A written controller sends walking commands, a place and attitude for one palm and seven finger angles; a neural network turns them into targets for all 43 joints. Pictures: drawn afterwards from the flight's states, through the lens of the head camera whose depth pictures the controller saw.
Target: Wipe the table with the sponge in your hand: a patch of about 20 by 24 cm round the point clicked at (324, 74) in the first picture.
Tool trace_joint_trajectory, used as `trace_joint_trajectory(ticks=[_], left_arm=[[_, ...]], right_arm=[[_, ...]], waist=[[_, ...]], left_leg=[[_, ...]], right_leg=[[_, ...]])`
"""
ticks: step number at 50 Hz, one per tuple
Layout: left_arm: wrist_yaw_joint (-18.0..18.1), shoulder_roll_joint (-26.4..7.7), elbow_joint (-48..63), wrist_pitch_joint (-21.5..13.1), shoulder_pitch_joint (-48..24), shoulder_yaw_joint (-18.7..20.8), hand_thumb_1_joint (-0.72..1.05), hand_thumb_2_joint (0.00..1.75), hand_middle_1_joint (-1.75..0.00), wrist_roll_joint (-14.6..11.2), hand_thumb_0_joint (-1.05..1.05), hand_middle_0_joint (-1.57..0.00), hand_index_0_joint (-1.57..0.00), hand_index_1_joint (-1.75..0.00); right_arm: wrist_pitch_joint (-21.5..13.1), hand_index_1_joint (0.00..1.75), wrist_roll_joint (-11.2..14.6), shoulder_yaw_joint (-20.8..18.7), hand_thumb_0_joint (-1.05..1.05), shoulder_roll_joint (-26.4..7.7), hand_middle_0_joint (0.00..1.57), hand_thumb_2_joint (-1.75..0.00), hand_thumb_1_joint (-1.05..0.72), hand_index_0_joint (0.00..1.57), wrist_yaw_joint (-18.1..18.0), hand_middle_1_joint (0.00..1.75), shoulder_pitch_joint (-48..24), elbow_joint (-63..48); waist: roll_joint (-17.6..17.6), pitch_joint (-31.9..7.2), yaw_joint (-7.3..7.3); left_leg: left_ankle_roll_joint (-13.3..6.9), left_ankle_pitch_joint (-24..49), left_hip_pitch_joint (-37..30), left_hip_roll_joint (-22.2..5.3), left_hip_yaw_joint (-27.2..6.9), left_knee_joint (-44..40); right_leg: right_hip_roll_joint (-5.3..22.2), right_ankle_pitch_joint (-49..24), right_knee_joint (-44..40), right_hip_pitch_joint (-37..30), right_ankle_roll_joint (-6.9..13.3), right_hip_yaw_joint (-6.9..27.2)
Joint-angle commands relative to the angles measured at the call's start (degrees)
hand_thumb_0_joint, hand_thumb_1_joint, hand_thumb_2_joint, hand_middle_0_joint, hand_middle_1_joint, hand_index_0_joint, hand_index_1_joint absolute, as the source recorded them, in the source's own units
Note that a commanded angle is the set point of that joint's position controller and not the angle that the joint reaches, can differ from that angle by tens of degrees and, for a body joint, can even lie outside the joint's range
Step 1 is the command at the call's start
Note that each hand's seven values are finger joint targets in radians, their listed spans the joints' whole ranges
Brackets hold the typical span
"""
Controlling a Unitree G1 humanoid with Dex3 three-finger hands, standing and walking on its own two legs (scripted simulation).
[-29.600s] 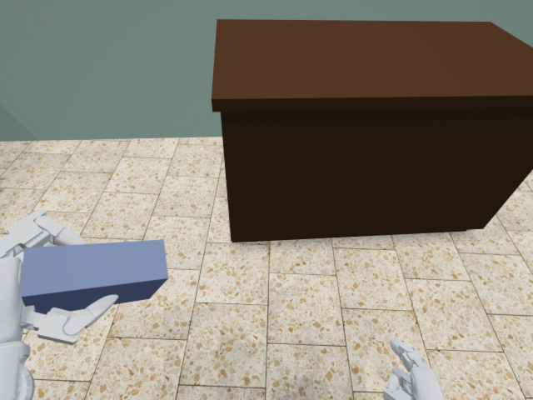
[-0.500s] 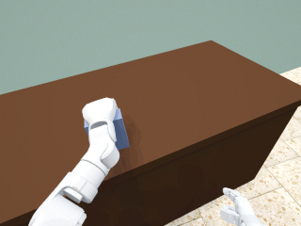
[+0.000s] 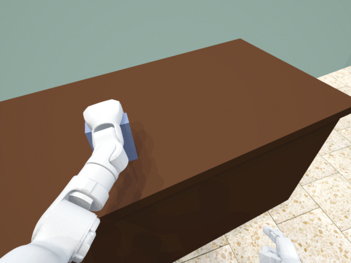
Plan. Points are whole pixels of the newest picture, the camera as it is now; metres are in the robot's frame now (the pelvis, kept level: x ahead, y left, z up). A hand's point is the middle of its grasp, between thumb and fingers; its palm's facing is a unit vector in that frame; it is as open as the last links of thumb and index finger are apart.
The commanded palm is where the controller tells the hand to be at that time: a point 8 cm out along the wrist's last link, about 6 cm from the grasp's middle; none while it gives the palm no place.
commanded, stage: wipe forward along the third lane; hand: left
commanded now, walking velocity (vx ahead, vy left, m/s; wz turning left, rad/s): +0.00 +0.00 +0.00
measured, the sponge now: (115, 147) +0.39 +0.19 +0.06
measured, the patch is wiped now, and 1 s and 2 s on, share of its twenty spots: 0.95 0.95 0.95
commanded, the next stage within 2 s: wipe back along the third lane in 0.58 s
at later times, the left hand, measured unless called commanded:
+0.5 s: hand (106, 119) +0.45 +0.22 +0.11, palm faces -0.05 -0.05 -1.00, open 9.4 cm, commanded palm +0.43 +0.23 +0.15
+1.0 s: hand (103, 118) +0.46 +0.23 +0.11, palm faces +0.03 -0.05 -1.00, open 9.3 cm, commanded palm +0.41 +0.21 +0.14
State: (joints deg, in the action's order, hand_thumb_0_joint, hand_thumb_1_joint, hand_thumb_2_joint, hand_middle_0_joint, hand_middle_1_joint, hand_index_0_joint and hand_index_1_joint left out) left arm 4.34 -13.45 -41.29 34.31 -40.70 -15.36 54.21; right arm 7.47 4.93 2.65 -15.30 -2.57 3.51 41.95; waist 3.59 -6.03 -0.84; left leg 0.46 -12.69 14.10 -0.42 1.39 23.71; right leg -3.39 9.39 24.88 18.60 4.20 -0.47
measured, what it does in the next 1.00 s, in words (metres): stands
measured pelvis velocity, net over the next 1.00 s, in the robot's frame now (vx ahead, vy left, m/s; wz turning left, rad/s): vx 0.02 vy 0.03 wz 0.00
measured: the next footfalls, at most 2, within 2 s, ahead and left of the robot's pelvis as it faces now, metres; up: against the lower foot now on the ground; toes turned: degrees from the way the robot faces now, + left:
none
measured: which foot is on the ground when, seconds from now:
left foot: down 0.00-1.00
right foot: down 0.00-1.00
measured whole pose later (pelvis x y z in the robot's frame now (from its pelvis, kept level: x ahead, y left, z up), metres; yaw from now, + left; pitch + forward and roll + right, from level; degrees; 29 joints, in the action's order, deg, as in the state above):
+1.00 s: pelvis +0.02 +0.03 +0.00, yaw +0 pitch +7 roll +0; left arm 10.7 -14.7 -49.6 31.6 -46.1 -14.4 53.3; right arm 7.7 5.0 1.4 -14.9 -1.5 8.0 44.0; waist 3.5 -7.8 0.3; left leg -1.6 -14.6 17.1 0.8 1.7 24.3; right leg -2.3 10.1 23.3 20.5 1.9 0.1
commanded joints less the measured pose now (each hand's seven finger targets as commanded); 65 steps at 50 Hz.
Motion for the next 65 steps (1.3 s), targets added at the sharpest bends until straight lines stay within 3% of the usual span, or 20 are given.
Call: trace_joint_trajectory(ticks=[1, 5, 8, 9, 12, 15, 19, 20, 24, 27, 31, 35, 40, 43, 45, 47, 50, 57, 62, 65], left_arm=[[2.7, -11.9, 0.1, -0.4, -20.0, 2.5, 0.10, 1.30, -1.60, 2.9, 0.00, -1.20, -1.20, -1.60], [2.8, -14.3, -2.1, -1.7, -20.5, 5.0, 0.10, 1.30, -1.60, 2.4, 0.00, -1.20, -1.20, -1.60], [3.1, -15.9, -4.8, -2.6, -22.6, 5.4, 0.10, 1.30, -1.60, 3.2, 0.00, -1.20, -1.20, -1.60], [2.9, -14.2, -5.3, -2.7, -22.2, 4.2, 0.10, 1.30, -1.60, 3.1, 0.00, -1.20, -1.20, -1.60], [3.0, -14.8, -5.7, -3.8, -24.8, 4.5, 0.10, 1.30, -1.60, 3.4, 0.00, -1.20, -1.20, -1.60], [3.1, -18.2, -7.8, -4.7, -28.0, 6.8, 0.10, 1.30, -1.60, 3.4, 0.00, -1.20, -1.20, -1.60], [3.5, -14.2, -9.3, -5.7, -27.0, 4.4, 0.10, 1.30, -1.60, 3.7, 0.00, -1.20, -1.20, -1.60], [3.6, -15.8, -8.8, -6.2, -27.3, 6.2, 0.10, 1.30, -1.60, 3.5, 0.00, -1.20, -1.20, -1.60], [4.2, -15.6, -11.5, -6.1, -29.0, 5.4, 0.10, 1.30, -1.60, 3.3, 0.00, -1.20, -1.20, -1.60], [4.6, -16.6, -12.4, -6.5, -31.5, 5.8, 0.10, 1.30, -1.60, 3.7, 0.00, -1.20, -1.20, -1.60], [4.8, -19.5, -14.5, -6.3, -34.9, 7.0, 0.10, 1.30, -1.60, 3.9, 0.00, -1.20, -1.20, -1.60], [4.4, -18.0, -14.3, -7.0, -31.6, 7.2, 0.10, 1.30, -1.60, 3.8, 0.00, -1.20, -1.20, -1.60], [4.5, -10.3, -10.0, -7.3, -25.2, 4.2, 0.10, 1.30, -1.60, 2.3, 0.00, -1.20, -1.20, -1.60], [5.5, -7.6, -7.7, -5.4, -22.3, 2.7, 0.10, 1.30, -1.60, 0.2, 0.00, -1.20, -1.20, -1.60], [5.8, -8.9, -6.4, -3.5, -21.1, 4.3, 0.10, 1.30, -1.60, -0.9, 0.00, -1.20, -1.20, -1.60], [5.7, -6.1, -5.4, -1.5, -21.1, 1.6, 0.10, 1.30, -1.60, -1.2, 0.00, -1.20, -1.20, -1.60], [4.9, -3.9, -1.9, 1.1, -20.0, 0.1, 0.10, 1.30, -1.60, -1.6, 0.00, -1.20, -1.20, -1.60], [2.5, 3.3, 4.7, 4.4, -15.6, -5.9, 0.10, 1.30, -1.60, -1.8, 0.00, -1.20, -1.20, -1.60], [1.4, 3.7, 9.1, 5.8, -11.7, -6.7, 0.10, 1.30, -1.60, -0.9, 0.00, -1.20, -1.20, -1.60], [0.5, 6.7, 14.6, 6.3, -10.2, -9.5, 0.10, 1.30, -1.60, -0.6, 0.00, -1.20, -1.20, -1.60]], right_arm=[[-3.1, 0.30, 0.1, -1.9, 0.00, -5.7, 0.20, -0.90, -0.90, 0.20, -0.7, 0.30, -9.1, -8.8], [-3.2, 0.30, 0.1, -2.1, 0.00, -6.1, 0.20, -0.90, -0.90, 0.20, -0.7, 0.30, -7.8, -8.2], [-3.3, 0.30, -0.1, -2.1, 0.00, -6.4, 0.20, -0.90, -0.90, 0.20, -1.0, 0.30, -6.2, -7.2], [-3.3, 0.30, -0.1, -2.1, 0.00, -6.2, 0.20, -0.90, -0.90, 0.20, -0.9, 0.30, -6.1, -7.5], [-3.5, 0.30, 0.0, -2.3, 0.00, -6.3, 0.20, -0.90, -0.90, 0.20, -1.0, 0.30, -4.9, -7.2], [-3.7, 0.30, -0.1, -2.3, 0.00, -6.6, 0.20, -0.90, -0.90, 0.20, -1.2, 0.30, -4.0, -6.5], [-4.0, 0.30, -0.3, -2.7, 0.00, -6.3, 0.20, -0.90, -0.90, 0.20, -0.8, 0.30, -2.3, -6.4], [-4.0, 0.30, -0.4, -2.8, 0.00, -6.4, 0.20, -0.90, -0.90, 0.20, -0.8, 0.30, -2.0, -6.4], [-3.9, 0.30, -0.3, -2.7, 0.00, -6.6, 0.20, -0.90, -0.90, 0.20, -0.8, 0.30, -1.2, -5.8], [-4.1, 0.30, -0.4, -2.8, 0.00, -6.8, 0.20, -0.90, -0.90, 0.20, -0.9, 0.30, -0.2, -5.1], [-4.3, 0.30, -0.4, -2.7, 0.00, -7.2, 0.20, -0.90, -0.90, 0.20, -1.1, 0.30, 0.6, -4.4], [-4.3, 0.30, -0.6, -3.1, 0.00, -6.9, 0.20, -0.90, -0.90, 0.20, -0.7, 0.30, 1.0, -5.1], [-3.9, 0.30, -0.5, -3.6, 0.00, -6.1, 0.20, -0.90, -0.90, 0.20, 0.1, 0.30, -0.5, -6.7], [-3.4, 0.30, -0.2, -3.4, 0.00, -6.0, 0.20, -0.90, -0.90, 0.20, 0.5, 0.30, -2.5, -7.3], [-3.1, 0.30, 0.1, -3.1, 0.00, -6.2, 0.20, -0.90, -0.90, 0.20, 0.5, 0.30, -4.3, -7.4], [-2.7, 0.30, 0.2, -3.0, 0.00, -5.9, 0.20, -0.90, -0.90, 0.20, 0.7, 0.30, -5.3, -7.2], [-2.0, 0.30, 0.4, -2.7, 0.00, -5.7, 0.20, -0.90, -0.90, 0.20, 0.9, 0.30, -8.1, -8.0], [-0.3, 0.30, 0.5, -2.5, 0.00, -5.0, 0.20, -0.90, -0.90, 0.20, 2.2, 0.30, -11.6, -9.7], [1.5, 0.30, 0.3, -2.4, 0.00, -4.9, 0.20, -0.90, -0.90, 0.20, 3.2, 0.30, -13.9, -10.4], [2.4, 0.30, 0.2, -2.4, 0.00, -4.5, 0.20, -0.90, -0.90, 0.20, 4.4, 0.30, -15.7, -11.5]], waist=[[-8.1, -10.7, -0.42], [-10.2, -11.9, -0.47], [-9.3, -11.0, 0.42], [-9.0, -10.6, 0.42], [-8.2, -11.7, 0.98], [-9.0, -11.7, 1.36], [-7.1, -14.0, 1.62], [-7.8, -15.5, 1.35], [-9.1, -13.0, 2.40], [-8.0, -13.8, 3.05], [-8.1, -13.6, 3.77], [-6.5, -17.4, 2.47], [-7.0, -17.2, 1.27], [-7.8, -15.0, 0.87], [-8.1, -15.0, -0.20], [-7.4, -13.6, 0.34], [-6.7, -14.9, -0.50], [-7.8, -14.9, -0.83], [-8.6, -14.0, -1.29], [-6.7, -15.2, -1.61]], left_leg=[[-2.3, 1.2, 3.9, 1.7, 0.1, -2.7], [-2.3, 2.3, 4.9, 1.7, -0.1, -2.5], [-2.4, 2.4, 5.6, 1.6, 0.1, -2.0], [-2.5, 2.3, 5.7, 1.6, 0.2, -2.1], [-2.5, 2.5, 5.2, 1.5, 0.1, -2.0], [-2.5, 2.0, 6.3, 1.5, -0.3, -2.2], [-2.7, 4.2, 5.1, 1.3, 0.2, -1.3], [-2.7, 5.5, 5.1, 1.3, 0.0, -1.2], [-2.8, 4.1, 6.4, 1.2, 0.1, -1.2], [-2.9, 4.4, 6.3, 1.1, -0.1, -0.9], [-2.9, 3.1, 7.3, 1.0, -0.1, -1.0], [-2.8, 5.9, 6.2, 1.0, -0.2, -0.8], [-2.8, 9.6, 4.0, 0.6, -0.2, -0.7], [-2.8, 7.8, 3.5, 0.6, 0.2, -1.2], [-2.7, 8.4, 3.6, 0.7, -0.3, -1.8], [-2.7, 8.7, 2.3, 0.6, -0.1, -1.7], [-2.4, 11.5, 0.5, 0.5, -0.6, -1.9], [-2.3, 15.9, -3.4, 0.3, -1.2, -0.6], [-2.1, 18.7, -4.1, 0.3, -1.3, 0.4], [-2.1, 24.3, -5.7, 0.1, -2.0, 1.8]], right_leg=[[3.9, 2.3, -5.5, -10.2, -1.8, 5.2], [4.0, -1.4, -5.2, -11.7, -2.0, 5.7], [4.1, -2.6, -4.8, -11.3, -2.1, 5.8], [4.2, -2.9, -4.9, -11.0, -2.2, 5.4], [4.0, -3.1, -4.6, -10.4, -2.2, 4.8], [4.0, -2.3, -4.9, -10.4, -2.3, 5.3], [4.0, -7.0, -3.7, -10.2, -2.2, 4.1], [3.9, -9.1, -3.3, -11.3, -2.0, 4.2], [4.0, -7.9, -3.6, -9.7, -2.5, 3.8], [3.9, -7.8, -3.2, -9.1, -2.5, 3.5], [4.0, -6.0, -3.4, -8.5, -2.7, 3.6], [3.9, -9.3, -2.7, -10.5, -2.2, 3.2], [3.4, -13.1, -2.1, -10.3, -1.7, 1.8], [3.3, -10.4, -3.1, -9.6, -1.9, 1.5], [3.2, -10.4, -3.1, -10.6, -1.6, 1.4], [3.2, -10.5, -3.1, -9.7, -1.6, 0.8], [3.0, -12.2, -2.4, -10.3, -1.0, 0.2], [2.6, -15.7, -0.9, -10.3, -0.3, -1.2], [2.6, -19.1, 0.1, -11.2, 0.1, -1.5], [2.4, -22.7, 1.6, -11.5, 0.8, -1.8]])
